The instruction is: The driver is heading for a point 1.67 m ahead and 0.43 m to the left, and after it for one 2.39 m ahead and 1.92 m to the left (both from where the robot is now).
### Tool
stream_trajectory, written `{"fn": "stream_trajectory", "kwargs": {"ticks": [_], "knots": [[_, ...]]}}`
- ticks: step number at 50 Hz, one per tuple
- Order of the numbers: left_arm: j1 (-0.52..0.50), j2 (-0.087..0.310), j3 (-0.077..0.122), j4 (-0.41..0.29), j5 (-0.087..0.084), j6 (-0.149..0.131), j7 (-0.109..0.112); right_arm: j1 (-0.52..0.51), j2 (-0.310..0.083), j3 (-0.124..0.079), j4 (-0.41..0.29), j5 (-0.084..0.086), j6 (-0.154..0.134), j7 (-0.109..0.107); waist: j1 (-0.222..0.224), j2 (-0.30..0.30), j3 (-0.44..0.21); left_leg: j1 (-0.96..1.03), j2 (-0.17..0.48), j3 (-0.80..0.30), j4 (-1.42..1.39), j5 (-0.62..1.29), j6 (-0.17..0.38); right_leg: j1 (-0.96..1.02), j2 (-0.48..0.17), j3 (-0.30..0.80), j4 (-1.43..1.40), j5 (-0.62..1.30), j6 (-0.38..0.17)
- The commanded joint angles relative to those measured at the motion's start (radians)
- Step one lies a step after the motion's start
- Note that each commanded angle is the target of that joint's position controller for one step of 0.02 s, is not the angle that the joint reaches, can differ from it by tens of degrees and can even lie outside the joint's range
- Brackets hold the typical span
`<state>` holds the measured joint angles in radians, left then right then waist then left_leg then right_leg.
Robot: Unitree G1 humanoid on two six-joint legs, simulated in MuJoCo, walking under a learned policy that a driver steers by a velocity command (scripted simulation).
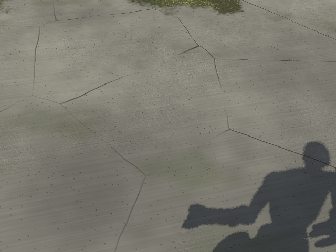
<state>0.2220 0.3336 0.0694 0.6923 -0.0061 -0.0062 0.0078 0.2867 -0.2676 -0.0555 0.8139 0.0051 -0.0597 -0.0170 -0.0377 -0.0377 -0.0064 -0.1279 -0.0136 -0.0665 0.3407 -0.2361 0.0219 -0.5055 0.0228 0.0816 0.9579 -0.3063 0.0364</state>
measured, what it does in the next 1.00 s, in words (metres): walks ahead: right foot, then left foot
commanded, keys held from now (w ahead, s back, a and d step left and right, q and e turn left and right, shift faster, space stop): w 1.00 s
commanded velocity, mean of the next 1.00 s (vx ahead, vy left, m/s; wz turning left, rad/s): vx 0.46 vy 0.00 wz -0.05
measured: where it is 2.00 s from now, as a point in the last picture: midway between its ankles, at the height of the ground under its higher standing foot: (151, 139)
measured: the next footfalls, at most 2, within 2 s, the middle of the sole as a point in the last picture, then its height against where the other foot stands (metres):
right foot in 0.20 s outside the picture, level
left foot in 0.70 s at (145, 251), level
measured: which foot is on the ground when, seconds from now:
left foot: down 0.00-0.22, up 0.24-0.68, down 0.70-1.00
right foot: up 0.00-0.18, down 0.20-0.70, up 0.72-1.00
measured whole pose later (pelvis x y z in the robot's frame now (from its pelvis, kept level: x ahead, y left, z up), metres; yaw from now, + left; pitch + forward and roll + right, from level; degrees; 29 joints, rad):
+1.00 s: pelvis +0.50 -0.02 +0.00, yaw -1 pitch +1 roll +1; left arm 0.18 0.30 0.05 0.72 0.00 -0.06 0.01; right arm 0.33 -0.28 -0.04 0.83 0.00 -0.09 0.03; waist -0.06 -0.04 0.03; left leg -0.12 -0.08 0.04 0.26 -0.16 0.08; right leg -0.66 -0.13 0.06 0.90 -0.13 0.02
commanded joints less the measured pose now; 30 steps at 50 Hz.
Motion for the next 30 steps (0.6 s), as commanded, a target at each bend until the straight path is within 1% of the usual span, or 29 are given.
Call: {"fn": "stream_trajectory", "kwargs": {"ticks": [1,3,5,6,7,8,9,10,11,12,13,14,15,16,17,18,19,20,22,23,25,27,29,30], "knots": [[-0.149,0.027,-0.003,-0.110,-0.002,-0.046,-0.010,-0.010,-0.181,-0.036,-0.054,0.007,-0.018,-0.004,-0.039,0.182,0.068,0.049,0.205,-0.205,-0.202,-0.105,0.165,-0.137,-0.053,-0.057,-0.140,0.078,0.017],[-0.183,0.010,-0.012,-0.123,-0.007,-0.058,-0.017,0.010,-0.204,-0.039,-0.048,0.011,-0.017,0.002,-0.054,0.189,0.070,0.008,0.205,-0.167,-0.197,-0.051,0.166,-0.046,-0.050,-0.082,-0.270,0.088,0.012],[-0.190,0.025,-0.010,-0.127,-0.015,-0.064,-0.023,0.040,-0.223,-0.041,-0.040,0.016,-0.015,0.013,-0.058,0.191,0.071,-0.018,0.222,-0.160,-0.184,-0.036,0.173,0.032,-0.037,-0.101,-0.345,0.084,0.000],[-0.187,0.035,-0.007,-0.129,-0.020,-0.065,-0.026,0.050,-0.226,-0.041,-0.036,0.020,-0.013,0.018,-0.053,0.192,0.072,-0.024,0.237,-0.168,-0.178,-0.032,0.177,0.065,-0.035,-0.104,-0.374,0.091,-0.011],[-0.172,0.043,-0.005,-0.128,-0.023,-0.067,-0.028,0.052,-0.227,-0.040,-0.034,0.025,-0.010,0.021,-0.038,0.192,0.072,-0.033,0.248,-0.173,-0.165,-0.020,0.173,0.109,-0.032,-0.106,-0.411,0.104,-0.026],[-0.134,0.048,-0.001,-0.118,-0.024,-0.069,-0.029,0.044,-0.224,-0.038,-0.032,0.030,-0.007,0.023,-0.005,0.184,0.065,-0.050,0.250,-0.166,-0.139,0.002,0.160,0.182,-0.027,-0.111,-0.463,0.138,-0.043],[-0.076,0.063,0.008,-0.098,-0.024,-0.066,-0.025,0.045,-0.214,-0.033,-0.029,0.030,-0.005,0.024,0.030,0.170,0.043,-0.079,0.240,-0.146,-0.090,0.070,0.141,0.289,-0.013,-0.119,-0.497,0.149,-0.061],[0.029,0.096,0.026,-0.071,-0.025,-0.063,-0.015,0.045,-0.186,-0.021,-0.028,0.022,-0.008,0.025,0.086,0.149,-0.010,-0.124,0.201,-0.100,0.030,0.180,0.111,0.447,-0.014,-0.103,-0.519,0.137,-0.087],[0.187,0.152,0.044,-0.049,-0.016,-0.060,-0.004,0.023,-0.122,0.004,-0.049,0.005,-0.015,0.028,0.165,0.040,-0.133,-0.239,0.131,-0.017,0.318,0.136,0.057,0.670,-0.167,0.077,-0.544,0.075,-0.142],[0.273,0.264,0.069,-0.031,0.000,-0.052,-0.008,0.060,-0.055,0.024,-0.100,0.006,-0.037,0.021,0.151,-0.272,-0.225,-0.538,0.005,0.079,0.651,-0.214,-0.004,0.849,-0.398,0.509,-0.653,-0.127,-0.286],[0.260,0.172,0.044,-0.030,0.001,-0.061,-0.019,0.022,-0.159,-0.003,-0.093,0.024,-0.048,0.018,0.162,-0.172,-0.163,-0.637,0.035,-0.019,0.808,-0.304,-0.001,0.785,-0.399,0.604,-0.712,-0.229,-0.307],[0.197,0.125,0.026,-0.034,0.002,-0.067,-0.023,-0.007,-0.191,-0.015,-0.101,0.038,-0.054,0.026,0.130,-0.141,-0.056,-0.693,0.083,-0.021,0.851,-0.222,0.020,0.708,-0.373,0.490,-0.720,-0.207,-0.285],[0.151,0.096,0.016,-0.045,0.006,-0.070,-0.027,-0.026,-0.175,-0.011,-0.094,0.034,-0.055,0.029,0.113,-0.090,-0.013,-0.678,0.113,-0.007,0.839,-0.142,0.026,0.639,-0.324,0.393,-0.737,-0.123,-0.274],[0.116,0.078,0.010,-0.046,0.007,-0.070,-0.029,-0.045,-0.162,-0.011,-0.096,0.018,-0.055,0.032,0.097,-0.057,0.028,-0.675,0.131,0.001,0.801,-0.086,0.021,0.579,-0.293,0.327,-0.759,-0.022,-0.272],[0.093,0.067,0.005,-0.048,0.012,-0.071,-0.029,-0.046,-0.150,-0.012,-0.094,0.011,-0.050,0.036,0.074,-0.060,0.042,-0.635,0.150,0.000,0.773,-0.041,0.015,0.525,-0.266,0.267,-0.781,0.074,-0.264],[0.080,0.065,0.006,-0.048,0.010,-0.073,-0.028,-0.038,-0.133,-0.008,-0.090,0.010,-0.045,0.041,0.060,-0.065,0.043,-0.608,0.152,0.010,0.754,-0.010,0.005,0.492,-0.249,0.225,-0.799,0.148,-0.264],[0.077,0.068,0.007,-0.044,0.006,-0.077,-0.027,-0.036,-0.117,-0.005,-0.089,0.008,-0.039,0.044,0.049,-0.060,0.044,-0.604,0.152,0.021,0.733,0.014,-0.007,0.473,-0.242,0.187,-0.810,0.224,-0.269],[0.079,0.073,0.009,-0.039,0.002,-0.081,-0.025,-0.049,-0.111,-0.002,-0.094,0.005,-0.034,0.045,0.044,-0.050,0.050,-0.613,0.151,0.028,0.700,0.044,-0.021,0.462,-0.236,0.154,-0.821,0.286,-0.273],[0.092,0.085,0.013,-0.023,-0.001,-0.082,-0.020,-0.114,-0.097,0.005,-0.118,-0.003,-0.030,0.045,0.053,-0.025,0.069,-0.619,0.144,0.037,0.576,0.126,-0.045,0.439,-0.222,0.094,-0.836,0.354,-0.271],[0.099,0.090,0.014,-0.015,-0.001,-0.081,-0.017,-0.150,-0.086,0.010,-0.130,-0.003,-0.032,0.047,0.062,-0.023,0.076,-0.597,0.135,0.044,0.498,0.183,-0.049,0.423,-0.207,0.061,-0.839,0.369,-0.261],[0.127,0.104,0.017,0.002,-0.003,-0.079,-0.010,-0.232,-0.069,0.020,-0.153,0.002,-0.039,0.055,0.088,-0.026,0.090,-0.531,0.106,0.067,0.350,0.296,-0.046,0.389,-0.187,0.015,-0.851,0.359,-0.243],[0.177,0.120,0.022,0.029,-0.010,-0.078,-0.006,-0.301,-0.068,0.024,-0.175,0.007,-0.045,0.064,0.110,-0.019,0.104,-0.487,0.082,0.075,0.265,0.362,-0.036,0.399,-0.205,0.012,-0.859,0.330,-0.239],[0.203,0.124,0.024,0.052,-0.016,-0.073,-0.005,-0.337,-0.082,0.021,-0.193,0.012,-0.047,0.073,0.106,-0.020,0.114,-0.493,0.074,0.056,0.208,0.358,-0.012,0.468,-0.237,0.015,-0.839,0.353,-0.228],[0.208,0.125,0.026,0.061,-0.018,-0.069,-0.004,-0.347,-0.091,0.018,-0.199,0.011,-0.048,0.077,0.099,-0.019,0.111,-0.500,0.070,0.051,0.187,0.333,0.003,0.513,-0.253,0.016,-0.817,0.385,-0.219]]}}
